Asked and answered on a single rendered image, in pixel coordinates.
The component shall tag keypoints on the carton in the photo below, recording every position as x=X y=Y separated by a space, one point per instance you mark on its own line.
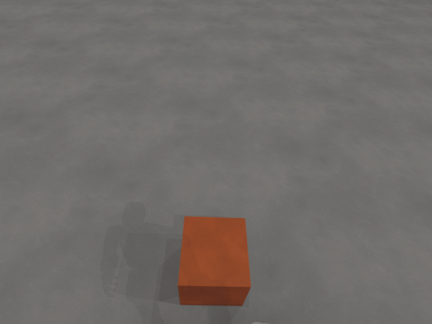
x=214 y=265

